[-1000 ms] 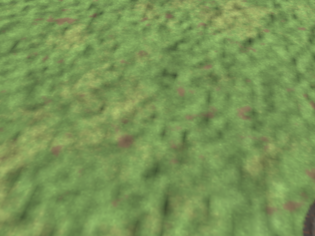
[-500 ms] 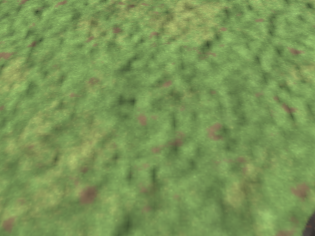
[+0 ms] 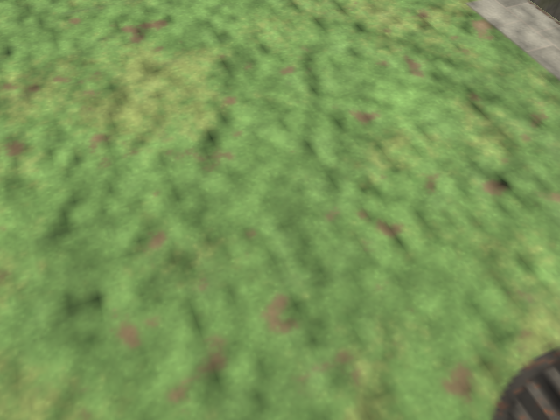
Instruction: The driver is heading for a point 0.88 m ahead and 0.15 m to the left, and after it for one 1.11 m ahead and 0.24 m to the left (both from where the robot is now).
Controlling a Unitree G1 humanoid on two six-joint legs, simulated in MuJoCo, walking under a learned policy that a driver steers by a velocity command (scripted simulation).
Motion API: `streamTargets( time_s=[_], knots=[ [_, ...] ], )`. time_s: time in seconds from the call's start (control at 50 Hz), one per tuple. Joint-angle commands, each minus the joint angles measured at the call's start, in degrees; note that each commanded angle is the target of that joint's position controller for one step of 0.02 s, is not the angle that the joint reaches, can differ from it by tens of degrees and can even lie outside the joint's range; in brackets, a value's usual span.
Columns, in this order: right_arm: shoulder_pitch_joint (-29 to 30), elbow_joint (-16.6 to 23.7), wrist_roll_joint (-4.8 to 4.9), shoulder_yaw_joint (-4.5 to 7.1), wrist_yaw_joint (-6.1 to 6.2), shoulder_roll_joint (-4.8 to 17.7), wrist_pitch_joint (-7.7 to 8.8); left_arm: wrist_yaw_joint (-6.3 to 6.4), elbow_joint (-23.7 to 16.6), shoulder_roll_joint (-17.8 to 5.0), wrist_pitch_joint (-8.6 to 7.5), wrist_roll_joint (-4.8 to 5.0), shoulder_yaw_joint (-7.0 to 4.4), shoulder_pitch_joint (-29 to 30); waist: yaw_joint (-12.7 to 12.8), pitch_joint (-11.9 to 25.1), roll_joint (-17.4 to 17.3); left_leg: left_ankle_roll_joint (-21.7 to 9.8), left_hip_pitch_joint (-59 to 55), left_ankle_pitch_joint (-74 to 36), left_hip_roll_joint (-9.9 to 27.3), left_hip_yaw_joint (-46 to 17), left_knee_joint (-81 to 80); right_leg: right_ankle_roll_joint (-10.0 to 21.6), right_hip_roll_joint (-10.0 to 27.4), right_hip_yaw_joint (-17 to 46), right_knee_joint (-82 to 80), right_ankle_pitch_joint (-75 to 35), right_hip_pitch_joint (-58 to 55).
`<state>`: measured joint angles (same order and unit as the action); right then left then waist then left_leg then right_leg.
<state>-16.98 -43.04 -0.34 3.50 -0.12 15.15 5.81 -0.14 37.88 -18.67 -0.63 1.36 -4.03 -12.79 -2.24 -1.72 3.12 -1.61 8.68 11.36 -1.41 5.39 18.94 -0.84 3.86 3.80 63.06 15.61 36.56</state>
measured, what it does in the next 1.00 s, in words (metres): walks ahead: right foot, then left foot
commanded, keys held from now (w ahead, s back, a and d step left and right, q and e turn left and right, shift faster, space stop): w+e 0.02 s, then w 0.26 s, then w+q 0.72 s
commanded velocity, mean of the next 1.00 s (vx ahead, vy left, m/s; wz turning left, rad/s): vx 0.50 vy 0.00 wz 0.14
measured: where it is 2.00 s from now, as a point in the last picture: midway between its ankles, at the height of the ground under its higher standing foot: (255, 269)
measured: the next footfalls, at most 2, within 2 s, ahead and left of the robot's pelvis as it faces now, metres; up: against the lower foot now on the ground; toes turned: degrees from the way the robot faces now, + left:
right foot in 0.26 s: +0.30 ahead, -0.17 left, +0.00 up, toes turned -7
left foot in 0.80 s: +0.61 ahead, +0.06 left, +0.00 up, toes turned +9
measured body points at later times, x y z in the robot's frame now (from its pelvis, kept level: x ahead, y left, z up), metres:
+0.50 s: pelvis +0.27 -0.08 +0.00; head +0.29 -0.09 +0.45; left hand +0.38 +0.19 -0.10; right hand +0.37 -0.37 -0.12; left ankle +0.34 +0.10 -0.66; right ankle +0.26 -0.16 -0.74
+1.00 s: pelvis +0.56 -0.02 +0.00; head +0.59 +0.00 +0.44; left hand +0.65 +0.28 -0.10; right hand +0.72 -0.27 -0.11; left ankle +0.57 +0.05 -0.74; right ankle +0.60 -0.19 -0.66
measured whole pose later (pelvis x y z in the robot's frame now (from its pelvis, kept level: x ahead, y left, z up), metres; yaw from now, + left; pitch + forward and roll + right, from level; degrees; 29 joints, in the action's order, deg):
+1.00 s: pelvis +0.56 -0.02 +0.00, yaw +14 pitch +1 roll +0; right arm -16.0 -39.7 0.5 3.7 -1.4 16.5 2.9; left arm -0.1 41.0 -17.2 -6.0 -0.4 -2.9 -9.2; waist -1.3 -3.0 0.9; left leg -6.0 15.7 9.1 -6.5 -2.2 23.6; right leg -1.2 4.6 4.0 63.2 19.0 31.6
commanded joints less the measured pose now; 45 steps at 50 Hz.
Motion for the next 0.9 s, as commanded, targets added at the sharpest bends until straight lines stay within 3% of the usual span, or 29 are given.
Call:
streamTargets(
  time_s=[0.02,0.1,0.18,0.22,0.24,0.26,0.28,0.3,0.32,0.34,0.36,0.38,0.4,0.44,0.5,0.6,0.7,0.74,0.76,0.78,0.8,0.82,0.84,0.86,0.88,0.9],
  knots=[
    [3.04,2.81,0.06,2.29,0.18,8.88,0.88,-0.57,-4.6,-1.04,-0.61,-0.21,0.04,1.57,0.91,-0.05,-7.42,-9.6,-3.85,-13.62,16.13,-8.78,-10.2,-0.63,2.7,1.44,-6.29,-7.09,5.64],
    [0.35,0.41,0.84,2.36,0.12,10.27,0.23,-1.84,-5.97,0.93,-1.93,-0.31,1.1,9.0,-1.73,-1.53,-6.05,-8.3,-3.83,-14.83,14.63,-2.86,-10.7,0.93,0.71,-2.0,-21.06,-15.76,-0.04],
    [-2.99,-2.39,2.32,2.91,-0.11,12.44,-0.89,-2.76,-8.17,-0.49,-2.39,-0.19,0.82,13.75,-1.65,-3.08,-6.73,-7.64,-10.46,-19.75,17.8,-2.59,-8.74,3.74,-0.85,-3.77,-28.49,-10.51,-1.42],
    [-2.79,-3.17,2.63,3.11,0.14,13.83,-1.6,-2.75,-7.78,-2.7,-2.38,-0.66,-0.29,10.21,1.76,0.27,-8.48,-6.32,-12.79,-36.8,17.86,-1.01,-1.56,5.99,-3.7,-6.16,-31.17,-6.44,-9.21],
    [-2.19,-3.39,2.66,2.86,0.37,13.77,-2.0,-2.49,-5.72,-4.68,-2.29,-0.77,-1.54,2.78,6.31,4.75,-8.19,-4.84,-10.79,-43.95,16.21,1.51,7.42,7.66,-5.77,-7.76,-34.23,-9.29,-20.4],
    [-2.81,-3.03,1.96,2.01,0.73,12.08,-1.91,-1.74,-3.18,-7.96,-1.94,-0.74,-3.16,-5.95,10.1,10.09,-7.19,-2.7,-2.36,-39.1,13.76,3.31,19.37,9.14,-4.89,-5.28,-33.1,-11.69,-35.59],
    [-6.24,-0.07,0.11,-0.16,0.4,6.3,-1.12,-0.84,-2.26,-14.45,-1.65,-1.55,-4.48,-12.54,9.41,18.78,5.04,1.21,20.8,-9.2,6.99,4.1,42.37,16.83,10.73,19.61,-32.74,-8.54,-58.65],
    [-7.57,-1.48,0.76,-0.81,-0.09,5.77,0.08,-0.82,-2.63,-12.6,-1.85,-1.05,-3.53,-12.97,8.93,27.34,8.22,1.97,28.56,22.66,1.04,-7.04,54.75,22.18,19.36,39.72,-41.92,-4.84,-61.75],
    [-2.75,-0.39,3.1,0.77,-0.57,10.64,0.54,-1.16,-2.31,-8.82,-2.3,-1.26,-2.25,-10.38,9.79,19.54,3.8,1.27,33.97,20.56,4.05,-10.88,58.21,19.4,17.75,31.66,-43.39,-3.66,-55.62],
    [0.9,0.74,3.74,0.59,-0.58,10.2,0.67,-1.15,-1.77,-6.99,-2.68,-1.13,-1.69,-7.65,8.35,11.7,2.93,0.63,34.99,16.08,6.46,-9.59,55.98,17.11,15.2,22.11,-44.19,-6.18,-46.97],
    [2.11,0.64,2.69,0.57,-0.26,9.37,0.46,-1.3,-1.21,-5.0,-3.08,-1.12,-1.08,-4.22,6.04,7.17,0.51,0.74,33.44,11.65,8.57,-9.08,51.86,15.35,12.55,16.33,-46.0,-8.76,-39.2],
    [1.14,0.11,1.94,0.92,-0.12,9.25,-0.3,-1.47,-1.26,-3.02,-3.65,-1.48,-0.55,-1.65,3.94,5.09,1.91,0.94,30.02,8.12,10.08,-9.77,49.15,14.23,10.65,12.08,-48.21,-11.21,-33.62],
    [-1.1,-0.78,1.98,0.83,-0.23,8.32,-1.21,-1.54,-1.12,-2.52,-4.14,-1.79,-0.54,-0.07,2.38,4.51,3.06,1.36,26.57,5.4,10.51,-10.25,48.56,14.04,9.89,9.49,-50.67,-11.45,-29.82],
    [-2.57,-1.53,2.07,0.63,-0.06,6.38,-2.61,-1.49,0.1,-2.66,-5.47,-2.0,-0.84,0.74,1.03,3.19,1.91,2.36,25.46,2.21,10.21,-10.71,47.3,14.52,9.84,5.14,-53.96,-14.83,-26.47],
    [1.37,-0.25,1.83,0.69,0.27,5.68,-3.04,-0.74,2.25,-3.07,-6.16,-2.57,-1.16,-0.27,1.68,0.11,0.11,3.38,30.35,-5.51,9.4,-12.71,40.49,13.49,9.24,-0.99,-55.68,-19.06,-27.42],
    [9.25,2.26,1.46,-0.3,-1.35,3.45,-2.28,0.25,4.32,-4.92,-5.83,-2.04,-1.48,-1.92,4.79,-2.46,-1.04,2.35,29.35,-18.11,7.79,-8.35,23.96,11.0,8.52,-8.77,-57.05,-20.3,-30.72],
    [15.89,6.9,1.42,-0.64,-3.32,3.4,-2.24,0.8,7.07,-6.78,-3.61,-0.82,-2.24,-5.87,6.82,-4.27,-1.58,-0.66,33.74,-11.15,6.43,-4.72,17.02,9.88,12.03,-11.36,-52.02,-28.87,-42.28],
    [14.54,8.02,1.49,0.0,-3.88,4.65,-2.48,1.3,6.89,-8.27,-2.6,-0.65,-2.63,-4.85,4.89,-1.69,0.24,-2.71,29.06,-5.38,3.52,-1.46,16.48,8.48,12.19,-13.13,-45.82,-45.82,-44.42],
    [11.82,7.94,1.46,0.69,-3.9,5.88,-2.77,1.66,6.65,-9.12,-2.12,-0.6,-2.84,-4.35,3.05,0.9,1.57,-3.94,24.48,-2.31,1.31,0.36,17.06,7.73,11.94,-13.87,-40.53,-55.62,-44.86],
    [5.87,6.93,1.55,1.88,-3.68,8.0,-2.99,1.96,6.44,-9.58,-1.64,-0.58,-2.89,-3.77,-0.43,4.51,1.81,-5.51,16.46,-1.02,-1.06,1.34,16.46,6.76,11.01,-14.73,-31.69,-60.92,-43.35],
    [-3.11,5.0,1.67,3.68,-2.89,11.1,-3.16,2.23,6.09,-9.05,-1.6,-0.38,-2.51,-3.0,-5.54,9.14,0.17,-7.88,2.1,-4.66,-2.55,-0.12,12.31,4.71,8.65,-15.97,-18.74,-56.1,-36.45],
    [-9.31,3.94,1.72,5.38,-1.49,16.73,-3.8,2.18,4.42,-4.77,-2.42,-1.71,-1.08,-5.42,-6.03,14.77,-9.38,-13.13,-16.5,-4.74,8.6,-18.84,11.23,1.8,3.79,-16.21,0.71,-28.64,-18.41],
    [-6.32,5.8,1.71,5.13,-1.65,18.71,-3.11,1.13,2.19,-0.1,-4.48,-2.11,0.78,-7.86,-0.99,21.59,-18.19,-24.14,-30.37,1.36,20.6,-51.69,2.25,-0.84,-8.8,-5.39,18.23,17.34,1.45],
    [-6.87,6.21,1.41,3.79,-1.9,13.82,-2.66,-0.07,1.47,-5.48,-6.49,-0.36,-0.37,-2.21,-4.99,21.7,-10.97,-21.66,-30.71,4.59,19.95,-49.7,-1.08,0.63,-4.99,3.73,19.91,15.55,7.61],
    [-5.04,6.15,1.26,3.15,-1.8,11.4,-2.27,-0.54,-0.01,-5.91,-7.46,1.05,-0.28,1.48,-4.23,13.9,-8.11,-19.04,-23.67,2.61,17.83,-40.68,-1.37,1.88,-2.57,2.75,16.54,11.08,9.23],
    [-1.39,6.41,1.38,2.84,-1.8,10.42,-2.08,-0.22,-0.01,-4.84,-7.86,0.11,-0.06,2.27,-1.16,8.23,-2.54,-16.94,-14.55,-3.01,15.06,-34.28,-1.82,2.02,-0.08,1.99,10.18,7.44,7.46]
  ],
)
